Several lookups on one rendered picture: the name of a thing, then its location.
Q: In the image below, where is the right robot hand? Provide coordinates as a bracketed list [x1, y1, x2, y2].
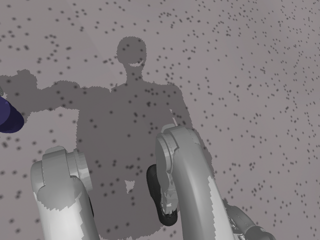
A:
[222, 199, 256, 240]

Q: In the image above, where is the cup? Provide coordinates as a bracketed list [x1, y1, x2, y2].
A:
[0, 96, 24, 134]

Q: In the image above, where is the right robot foot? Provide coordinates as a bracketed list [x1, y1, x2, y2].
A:
[146, 164, 178, 227]

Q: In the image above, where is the right robot arm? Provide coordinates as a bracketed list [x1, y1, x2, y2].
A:
[244, 226, 276, 240]

